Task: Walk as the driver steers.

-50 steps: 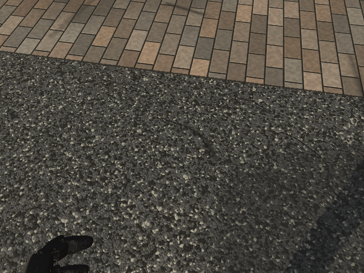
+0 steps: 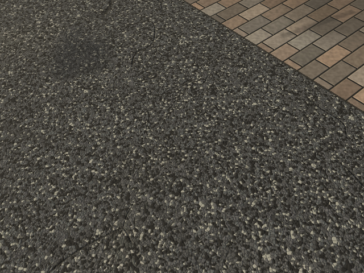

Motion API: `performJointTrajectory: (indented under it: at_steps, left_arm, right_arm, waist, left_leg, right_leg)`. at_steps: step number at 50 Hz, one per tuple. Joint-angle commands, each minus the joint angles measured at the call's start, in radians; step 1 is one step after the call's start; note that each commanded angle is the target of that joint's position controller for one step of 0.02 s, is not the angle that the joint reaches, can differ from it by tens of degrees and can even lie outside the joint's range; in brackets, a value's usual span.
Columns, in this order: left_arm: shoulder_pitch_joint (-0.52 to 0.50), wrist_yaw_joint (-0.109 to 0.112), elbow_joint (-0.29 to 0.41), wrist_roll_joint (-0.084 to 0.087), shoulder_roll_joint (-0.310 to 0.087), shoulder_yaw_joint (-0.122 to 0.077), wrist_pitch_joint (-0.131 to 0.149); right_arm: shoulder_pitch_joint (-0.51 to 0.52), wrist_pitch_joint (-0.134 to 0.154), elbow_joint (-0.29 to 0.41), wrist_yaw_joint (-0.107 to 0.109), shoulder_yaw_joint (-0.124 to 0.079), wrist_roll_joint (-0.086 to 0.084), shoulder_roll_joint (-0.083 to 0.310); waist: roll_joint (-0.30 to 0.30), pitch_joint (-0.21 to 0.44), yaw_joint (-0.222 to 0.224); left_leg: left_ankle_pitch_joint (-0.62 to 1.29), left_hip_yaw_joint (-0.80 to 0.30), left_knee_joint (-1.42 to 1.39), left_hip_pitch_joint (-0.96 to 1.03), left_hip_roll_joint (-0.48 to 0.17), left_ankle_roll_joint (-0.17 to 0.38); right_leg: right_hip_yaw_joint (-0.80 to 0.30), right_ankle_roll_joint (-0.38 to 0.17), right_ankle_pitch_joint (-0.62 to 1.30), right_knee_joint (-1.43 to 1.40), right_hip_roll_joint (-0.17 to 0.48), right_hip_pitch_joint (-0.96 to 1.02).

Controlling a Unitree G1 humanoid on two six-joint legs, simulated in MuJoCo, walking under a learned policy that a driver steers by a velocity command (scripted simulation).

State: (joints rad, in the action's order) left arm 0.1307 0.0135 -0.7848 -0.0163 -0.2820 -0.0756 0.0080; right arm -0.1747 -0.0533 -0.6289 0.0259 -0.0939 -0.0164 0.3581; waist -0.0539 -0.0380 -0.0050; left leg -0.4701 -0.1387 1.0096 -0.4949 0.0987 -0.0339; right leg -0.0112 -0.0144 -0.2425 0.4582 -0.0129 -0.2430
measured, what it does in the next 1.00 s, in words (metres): walks ahead: left foot, then right foot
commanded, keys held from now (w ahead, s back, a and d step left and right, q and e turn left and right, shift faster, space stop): q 0.04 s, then no key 0.46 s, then w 0.50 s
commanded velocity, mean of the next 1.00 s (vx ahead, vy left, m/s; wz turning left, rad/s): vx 0.15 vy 0.00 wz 0.16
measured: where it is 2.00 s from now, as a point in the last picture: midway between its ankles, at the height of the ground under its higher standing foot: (159, 219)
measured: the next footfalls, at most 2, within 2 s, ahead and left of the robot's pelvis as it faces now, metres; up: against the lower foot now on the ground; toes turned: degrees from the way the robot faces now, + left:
left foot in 0.28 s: +0.03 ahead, +0.15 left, +0.00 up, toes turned +5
right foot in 0.60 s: +0.03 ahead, -0.08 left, +0.00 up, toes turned +6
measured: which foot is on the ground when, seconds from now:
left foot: up 0.00-0.26, down 0.28-0.64, up 0.66-0.96, down 0.98-1.00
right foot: down 0.00-0.28, up 0.30-0.58, down 0.60-1.00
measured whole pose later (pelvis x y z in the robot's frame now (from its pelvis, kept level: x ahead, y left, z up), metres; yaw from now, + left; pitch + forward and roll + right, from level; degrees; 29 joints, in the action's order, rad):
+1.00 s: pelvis +0.11 +0.10 -0.01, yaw +6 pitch +1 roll +0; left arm 0.42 0.00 -0.92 0.02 -0.31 -0.06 0.05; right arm -0.10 0.06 -0.70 -0.03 -0.06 -0.02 0.29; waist 0.02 -0.03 0.07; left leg -0.18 0.05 0.57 -0.40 -0.01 0.03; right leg 0.00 0.04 -0.43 0.51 0.09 -0.03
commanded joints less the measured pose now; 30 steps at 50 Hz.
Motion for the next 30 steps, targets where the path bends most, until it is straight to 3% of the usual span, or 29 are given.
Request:
performJointTrajectory:
  at_steps: [1, 3, 5, 7, 10, 12, 13, 14, 15, 16, 17, 19, 20, 22, 25, 27, 29, 30]
  left_arm:
    - [-0.092, 0.019, 0.089, 0.014, -0.124, -0.019, 0.007]
    - [-0.037, 0.027, 0.078, 0.006, -0.137, -0.022, -0.003]
    - [-0.002, 0.025, 0.069, 0.005, -0.159, -0.028, -0.011]
    - [-0.017, 0.014, 0.072, 0.012, -0.187, -0.035, -0.015]
    - [-0.015, -0.003, 0.061, 0.027, -0.207, -0.037, -0.018]
    - [-0.031, -0.007, 0.05, 0.044, -0.199, -0.029, -0.018]
    - [-0.002, -0.008, 0.031, 0.049, -0.171, -0.018, -0.013]
    - [0.047, -0.014, 0.016, 0.024, -0.123, 0.001, -0.003]
    - [0.075, -0.027, 0.033, -0.029, -0.055, 0.028, 0.01]
    - [-0.012, -0.013, 0.049, -0.004, -0.101, 0.014, 0.005]
    - [-0.029, -0.005, 0.045, 0.018, -0.148, 0.0, -0.004]
    - [-0.001, 0.005, 0.011, 0.02, -0.149, -0.01, -0.021]
    - [0.015, 0.009, 0.003, 0.015, -0.15, -0.013, -0.028]
    - [0.045, 0.007, -0.013, 0.018, -0.119, -0.006, -0.028]
    - [0.017, 0.006, -0.013, 0.021, -0.091, 0.009, -0.024]
    - [0.041, 0.001, -0.026, 0.022, -0.09, 0.013, -0.021]
    - [0.075, -0.001, -0.045, 0.019, -0.112, 0.009, -0.012]
    - [0.104, 0.001, -0.051, 0.02, -0.121, 0.008, -0.004]
  right_arm:
    - [-0.054, -0.006, 0.042, -0.001, -0.04, -0.002, 0.1]
    - [0.005, -0.002, 0.073, -0.005, -0.025, -0.01, 0.065]
    - [0.038, 0.003, 0.094, -0.008, -0.011, -0.002, 0.041]
    - [0.04, 0.006, 0.102, -0.013, 0.002, 0.008, 0.023]
    - [0.019, 0.005, 0.093, -0.016, 0.001, 0.005, 0.041]
    - [-0.04, 0.004, 0.065, -0.02, 0.0, 0.006, 0.035]
    - [-0.06, 0.005, 0.054, -0.019, -0.002, 0.01, 0.044]
    - [-0.071, 0.004, 0.059, -0.011, -0.009, 0.012, 0.088]
    - [-0.055, 0.0, 0.084, 0.003, -0.015, 0.025, 0.159]
    - [-0.048, 0.018, 0.079, -0.01, 0.006, 0.051, 0.089]
    - [-0.017, 0.036, 0.07, -0.02, 0.014, 0.054, 0.065]
    - [0.033, 0.057, 0.05, -0.02, 0.017, 0.041, 0.062]
    - [0.053, 0.062, 0.042, -0.018, 0.017, 0.033, 0.065]
    - [0.07, 0.062, 0.025, -0.015, 0.025, 0.033, 0.04]
    - [0.072, 0.055, 0.001, -0.015, 0.027, 0.032, 0.026]
    - [0.059, 0.049, -0.024, -0.015, 0.027, 0.022, 0.032]
    - [0.038, 0.042, -0.044, -0.013, 0.015, 0.009, 0.071]
    - [0.042, 0.045, -0.047, -0.013, 0.018, 0.012, 0.06]
  waist:
    - [0.187, 0.042, -0.022]
    - [0.202, 0.048, 0.021]
    - [0.21, 0.078, 0.046]
    - [0.221, 0.098, 0.048]
    - [0.238, 0.101, 0.044]
    - [0.222, 0.097, 0.004]
    - [0.197, 0.095, -0.008]
    - [0.09, 0.142, 0.007]
    - [-0.183, 0.182, 0.051]
    - [-0.169, 0.182, -0.017]
    - [-0.117, 0.131, -0.013]
    - [-0.113, 0.092, 0.004]
    - [-0.105, 0.079, 0.014]
    - [-0.089, 0.088, 0.029]
    - [-0.09, 0.091, 0.005]
    - [-0.083, 0.103, 0.007]
    - [-0.083, 0.05, 0.012]
    - [-0.073, 0.025, 0.024]
  left_leg:
    - [0.048, 0.018, 0.198, -0.129, -0.066, -0.053]
    - [0.075, 0.062, 0.108, -0.139, -0.081, -0.069]
    - [0.056, 0.073, -0.009, -0.102, -0.099, -0.074]
    - [0.034, 0.105, -0.137, 0.001, -0.113, -0.063]
    - [0.067, 0.151, -0.305, 0.123, -0.098, -0.043]
    - [0.231, 0.176, -0.536, 0.25, -0.08, -0.005]
    - [0.351, 0.163, -0.671, 0.353, -0.08, 0.025]
    - [0.57, 0.037, -0.677, 0.508, -0.179, 0.056]
    - [0.935, -0.192, -0.612, 0.603, -0.4, 0.164]
    - [0.822, -0.24, -0.645, 0.46, -0.458, 0.311]
    - [0.721, -0.201, -0.671, 0.416, -0.413, 0.315]
    - [0.633, -0.124, -0.678, 0.391, -0.343, 0.251]
    - [0.672, -0.107, -0.675, 0.363, -0.335, 0.245]
    - [0.694, -0.055, -0.668, 0.334, -0.302, 0.238]
    - [0.636, -0.054, -0.653, 0.345, -0.29, 0.241]
    - [0.271, -0.082, -0.695, 0.324, -0.275, 0.234]
    - [-0.129, -0.113, -0.733, 0.223, -0.251, 0.203]
    - [-0.215, -0.125, -0.717, 0.166, -0.241, 0.185]
  right_leg:
    - [-0.172, -0.185, 0.326, -0.147, 0.258, 0.11]
    - [-0.131, -0.201, 0.358, -0.151, 0.249, 0.163]
    - [-0.124, -0.218, 0.406, -0.136, 0.269, 0.218]
    - [-0.097, -0.22, 0.441, -0.125, 0.277, 0.197]
    - [-0.095, -0.216, 0.464, -0.103, 0.289, 0.168]
    - [-0.078, -0.181, 0.431, -0.051, 0.272, 0.132]
    - [-0.06, -0.132, 0.37, -0.02, 0.249, 0.081]
    - [-0.009, -0.046, 0.214, 0.059, 0.198, -0.01]
    - [0.076, 0.052, -0.224, 0.232, 0.099, -0.166]
    - [0.011, 0.083, -0.384, 0.326, 0.08, -0.174]
    - [-0.008, 0.093, -0.379, 0.41, 0.089, -0.18]
    - [-0.027, 0.1, -0.311, 0.453, 0.093, -0.203]
    - [-0.032, 0.108, -0.268, 0.466, 0.093, -0.186]
    - [-0.02, 0.114, -0.216, 0.424, 0.085, -0.126]
    - [-0.002, 0.109, -0.174, 0.26, 0.077, -0.07]
    - [0.034, 0.088, -0.085, 0.123, 0.056, 0.001]
    - [0.089, 0.041, -0.056, 0.051, 0.01, 0.075]
    - [0.058, 0.005, -0.112, 0.05, 0.029, 0.104]
Velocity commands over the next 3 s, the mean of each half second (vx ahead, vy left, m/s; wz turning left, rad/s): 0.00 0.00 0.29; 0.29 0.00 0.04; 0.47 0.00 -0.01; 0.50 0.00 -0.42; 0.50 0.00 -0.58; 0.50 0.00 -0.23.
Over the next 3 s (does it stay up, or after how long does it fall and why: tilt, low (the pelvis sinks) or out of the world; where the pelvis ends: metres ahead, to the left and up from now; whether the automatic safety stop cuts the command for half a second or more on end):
stays up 1.16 -0.04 -0.01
